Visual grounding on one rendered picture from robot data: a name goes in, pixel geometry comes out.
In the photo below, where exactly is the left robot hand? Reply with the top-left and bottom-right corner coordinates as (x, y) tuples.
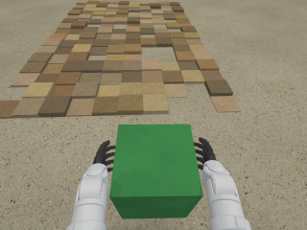
(93, 140), (116, 173)

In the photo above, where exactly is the right robot hand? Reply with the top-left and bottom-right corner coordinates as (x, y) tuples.
(194, 137), (217, 170)

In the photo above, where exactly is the carton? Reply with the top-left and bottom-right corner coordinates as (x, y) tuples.
(109, 124), (203, 219)

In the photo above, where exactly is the right robot forearm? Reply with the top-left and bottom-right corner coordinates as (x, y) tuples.
(202, 160), (251, 230)

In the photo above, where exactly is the left robot forearm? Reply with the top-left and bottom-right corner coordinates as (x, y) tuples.
(66, 163), (109, 230)

